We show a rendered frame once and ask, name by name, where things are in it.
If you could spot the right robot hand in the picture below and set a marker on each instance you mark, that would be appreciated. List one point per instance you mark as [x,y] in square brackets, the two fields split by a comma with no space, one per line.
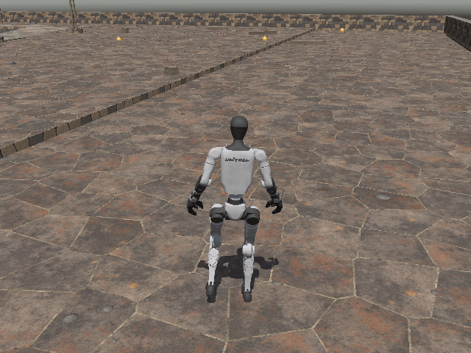
[279,206]

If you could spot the left robot upper arm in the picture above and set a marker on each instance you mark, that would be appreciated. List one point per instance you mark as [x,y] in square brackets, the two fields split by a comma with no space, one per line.
[214,154]

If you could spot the right robot upper arm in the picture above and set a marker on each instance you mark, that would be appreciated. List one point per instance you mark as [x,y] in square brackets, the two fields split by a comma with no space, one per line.
[261,157]

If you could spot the robot right shin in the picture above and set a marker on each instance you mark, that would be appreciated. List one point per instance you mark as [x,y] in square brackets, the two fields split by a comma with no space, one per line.
[248,267]

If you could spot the left robot hand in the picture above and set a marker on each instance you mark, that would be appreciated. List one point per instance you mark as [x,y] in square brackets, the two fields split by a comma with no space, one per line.
[190,205]

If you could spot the robot left forearm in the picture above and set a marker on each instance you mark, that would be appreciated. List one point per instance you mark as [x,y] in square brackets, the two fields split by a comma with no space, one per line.
[197,192]

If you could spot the robot right forearm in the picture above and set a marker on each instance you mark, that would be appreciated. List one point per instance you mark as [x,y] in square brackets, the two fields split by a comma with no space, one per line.
[273,192]

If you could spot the right robot thigh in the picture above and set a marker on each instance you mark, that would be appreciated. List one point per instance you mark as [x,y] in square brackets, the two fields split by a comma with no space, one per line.
[252,217]

